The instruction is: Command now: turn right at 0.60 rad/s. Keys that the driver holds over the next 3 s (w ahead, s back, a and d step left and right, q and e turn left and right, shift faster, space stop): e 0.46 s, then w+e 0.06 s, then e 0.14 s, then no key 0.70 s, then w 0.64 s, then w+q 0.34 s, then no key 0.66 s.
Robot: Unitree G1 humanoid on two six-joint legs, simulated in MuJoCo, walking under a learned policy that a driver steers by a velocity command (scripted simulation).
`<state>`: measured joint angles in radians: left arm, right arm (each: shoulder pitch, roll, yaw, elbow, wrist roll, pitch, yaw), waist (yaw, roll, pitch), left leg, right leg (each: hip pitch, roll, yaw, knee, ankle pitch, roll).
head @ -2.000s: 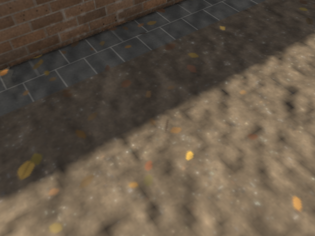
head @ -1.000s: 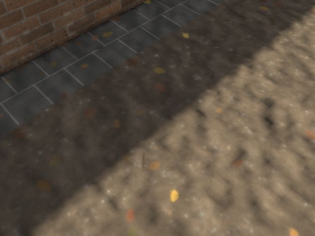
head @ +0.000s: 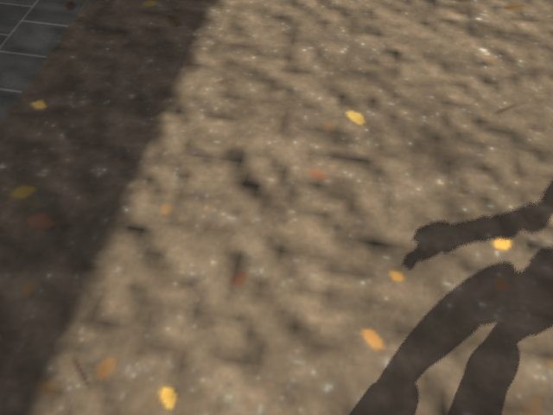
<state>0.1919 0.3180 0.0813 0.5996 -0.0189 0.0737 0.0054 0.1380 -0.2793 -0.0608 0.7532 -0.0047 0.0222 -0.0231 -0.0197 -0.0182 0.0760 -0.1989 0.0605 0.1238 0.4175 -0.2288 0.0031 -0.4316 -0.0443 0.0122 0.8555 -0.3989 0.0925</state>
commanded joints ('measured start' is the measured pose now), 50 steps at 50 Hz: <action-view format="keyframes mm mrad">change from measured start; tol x32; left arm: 1 -45 91 23 -104 -1 -11 -11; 50 -29 84 -7 -57 43 -44 15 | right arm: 1 -16 -227 -65 -56 15 -10 9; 50 74 -79 18 -51 -22 -49 23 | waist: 1 -21 198 -132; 6 13 -316 -178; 28 -22 -139 -112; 31 13 252 -119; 50 1 -153 -228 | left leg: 1 142 258 -147 -77 398 210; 8 -464 -19 -168 801 -405 -68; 28 -19 -100 -186 -26 -5 -18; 31 131 354 -673 -135 250 269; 43 112 187 -234 -73 478 220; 50 -107 19 -130 167 -245 -63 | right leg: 1 26 10 -59 -135 15 -28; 6 554 -277 407 -452 869 -292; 27 178 -64 521 -490 37 -299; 31 -206 162 170 99 -257 -88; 44 66 56 -13 -178 22 -11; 50 412 -237 310 -457 690 -323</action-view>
